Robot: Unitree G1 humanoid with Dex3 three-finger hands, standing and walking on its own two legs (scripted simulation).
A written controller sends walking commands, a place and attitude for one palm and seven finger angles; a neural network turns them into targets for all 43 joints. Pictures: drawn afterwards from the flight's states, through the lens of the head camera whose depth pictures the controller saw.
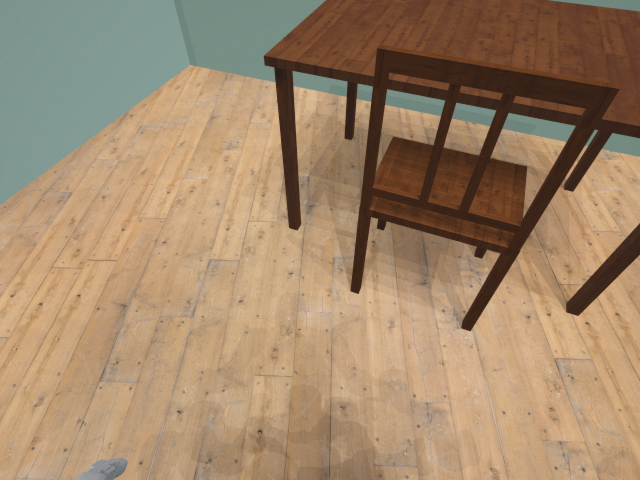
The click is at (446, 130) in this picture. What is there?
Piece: chair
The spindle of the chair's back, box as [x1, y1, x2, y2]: [419, 84, 460, 201]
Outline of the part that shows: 459,85 450,84 448,88 419,198 427,201 459,91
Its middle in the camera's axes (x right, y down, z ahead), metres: +0.27 -0.21 +0.91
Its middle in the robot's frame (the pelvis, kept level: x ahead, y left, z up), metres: +0.83 -0.23 -0.07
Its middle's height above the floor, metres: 0.70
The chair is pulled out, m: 0.00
